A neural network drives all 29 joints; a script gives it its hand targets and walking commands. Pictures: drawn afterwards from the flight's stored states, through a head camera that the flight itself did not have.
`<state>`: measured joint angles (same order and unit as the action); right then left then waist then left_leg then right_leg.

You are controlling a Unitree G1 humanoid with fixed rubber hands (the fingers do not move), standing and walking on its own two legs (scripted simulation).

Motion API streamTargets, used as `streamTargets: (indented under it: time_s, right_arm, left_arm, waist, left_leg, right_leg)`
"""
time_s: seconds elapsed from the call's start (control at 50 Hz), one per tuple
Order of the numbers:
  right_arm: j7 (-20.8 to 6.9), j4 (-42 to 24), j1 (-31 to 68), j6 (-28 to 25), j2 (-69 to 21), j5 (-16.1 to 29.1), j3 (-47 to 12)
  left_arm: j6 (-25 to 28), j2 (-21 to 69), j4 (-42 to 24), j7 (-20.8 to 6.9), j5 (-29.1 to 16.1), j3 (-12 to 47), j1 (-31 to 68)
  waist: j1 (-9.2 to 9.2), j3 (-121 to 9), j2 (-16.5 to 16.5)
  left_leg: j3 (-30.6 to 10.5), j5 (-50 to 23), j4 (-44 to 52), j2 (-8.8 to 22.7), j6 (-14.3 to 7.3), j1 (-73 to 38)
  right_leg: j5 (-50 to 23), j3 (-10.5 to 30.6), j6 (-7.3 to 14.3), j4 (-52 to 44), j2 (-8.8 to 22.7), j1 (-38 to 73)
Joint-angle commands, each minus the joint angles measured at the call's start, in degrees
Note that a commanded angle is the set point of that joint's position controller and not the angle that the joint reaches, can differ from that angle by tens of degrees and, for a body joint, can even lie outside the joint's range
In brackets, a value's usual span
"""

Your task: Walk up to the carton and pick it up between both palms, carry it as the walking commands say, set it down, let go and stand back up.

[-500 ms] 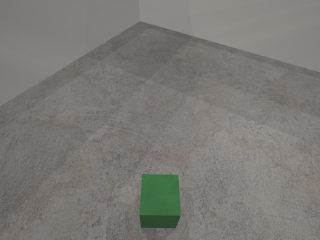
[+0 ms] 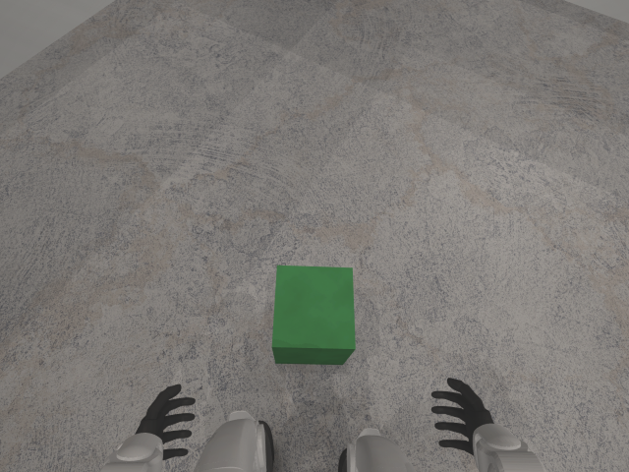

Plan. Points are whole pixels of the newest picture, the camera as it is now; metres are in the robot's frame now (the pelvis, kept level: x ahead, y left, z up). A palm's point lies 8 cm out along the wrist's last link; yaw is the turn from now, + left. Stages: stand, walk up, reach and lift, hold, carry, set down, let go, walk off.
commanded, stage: reach and lift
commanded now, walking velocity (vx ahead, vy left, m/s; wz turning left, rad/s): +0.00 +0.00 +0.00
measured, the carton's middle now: (311, 318) +0.45 -0.02 -0.61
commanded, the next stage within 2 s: none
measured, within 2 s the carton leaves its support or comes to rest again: neither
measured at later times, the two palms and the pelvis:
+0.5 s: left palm (177, 353) +0.27 +0.20 -0.14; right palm (452, 352) +0.28 -0.21 -0.13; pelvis -0.06 -0.02 -0.04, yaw +1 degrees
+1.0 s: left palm (203, 263) +0.43 +0.19 -0.17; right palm (432, 268) +0.43 -0.21 -0.16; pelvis -0.06 -0.01 -0.07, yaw +0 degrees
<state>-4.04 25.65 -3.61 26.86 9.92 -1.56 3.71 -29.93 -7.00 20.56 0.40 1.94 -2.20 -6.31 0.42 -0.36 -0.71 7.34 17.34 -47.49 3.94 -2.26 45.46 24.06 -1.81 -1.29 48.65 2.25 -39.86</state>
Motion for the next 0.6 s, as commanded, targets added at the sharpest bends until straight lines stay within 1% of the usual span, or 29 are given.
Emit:
streamTargets:
  time_s: [0.0,0.06,0.1,0.16,0.22,0.32,0.42,0.5,0.58]
  right_arm:
    - [0.4,-5.1,2.3,-1.8,5.7,1.1,1.1]
    - [1.0,-4.8,4.5,-1.2,4.8,1.3,1.0]
    - [1.5,-4.7,6.9,-1.0,4.1,1.0,1.1]
    - [2.3,-4.7,13.0,-0.6,3.1,0.6,1.4]
    - [3.4,-4.3,19.5,-0.1,3.0,0.5,2.4]
    - [5.1,-1.8,29.8,0.3,3.1,1.3,3.6]
    - [6.1,3.3,38.9,-0.6,3.3,2.8,4.4]
    - [6.6,8.1,45.7,-3.0,4.2,3.4,5.9]
    - [7.0,12.6,52.6,-6.7,5.5,3.6,8.0]
  left_arm:
    - [1.8,-2.6,-4.8,-0.2,-0.8,-1.4,1.1]
    - [1.4,-3.4,-4.1,-0.4,-0.7,-2.8,3.4]
    - [1.3,-3.8,-3.2,-0.7,-0.5,-3.8,5.8]
    - [1.5,-4.8,-1.5,-1.1,-0.5,-5.1,12.7]
    - [1.6,-6.2,0.1,-1.2,-1.0,-6.0,20.8]
    - [1.5,-8.4,4.1,-1.0,-1.8,-6.3,32.1]
    - [2.6,-9.4,10.0,0.1,-2.0,-6.8,41.6]
    - [5.0,-9.3,14.6,1.3,-2.0,-7.1,48.7]
    - [8.4,-9.1,17.9,2.8,-2.5,-7.6,55.6]
  waist:
    - [-0.06,-24.4,0.5]
    - [-0.14,-22.0,-0.2]
    - [-0.2,-19.0,-0.4]
    - [-0.42,-15.4,-0.6]
    - [-0.73,-15.6,-1.0]
    - [-0.46,-19.6,-0.6]
    - [-0.13,-24.0,0.4]
    - [-0.36,-27.3,1.4]
    - [-0.51,-33.2,1.8]
  left_leg:
    - [-9.2,-24.7,-2.2,-3.6,1.5,-29.3]
    - [-8.3,-17.6,-2.1,-4.0,1.9,-25.8]
    - [-7.7,-12.1,-1.9,-4.0,1.9,-22.8]
    - [-7.0,-3.3,-2.2,-4.2,1.8,-18.1]
    - [-6.6,0.9,-3.5,-4.3,1.6,-15.6]
    - [-6.3,1.2,-5.7,-4.5,1.6,-13.4]
    - [-6.5,-0.5,-6.9,-4.8,1.6,-11.6]
    - [-7.4,-2.5,-7.6,-4.9,1.8,-10.1]
    - [-8.3,-5.8,-9.0,-5.1,2.2,-8.9]
  right_leg:
    - [-16.6,1.6,2.0,-2.9,-4.9,-10.8]
    - [-12.9,1.9,2.5,-2.9,-4.6,-11.4]
    - [-8.8,2.2,2.5,-2.8,-4.5,-11.6]
    - [-1.2,2.5,2.1,-2.3,-3.9,-12.6]
    - [2.7,2.6,1.9,-1.5,-3.6,-13.2]
    - [2.4,2.6,1.4,-0.2,-3.5,-12.5]
    - [0.5,2.2,1.0,1.0,-3.6,-13.0]
    - [-1.3,1.7,1.1,2.5,-4.1,-16.4]
    - [-3.8,1.4,1.6,4.1,-4.9,-20.9]
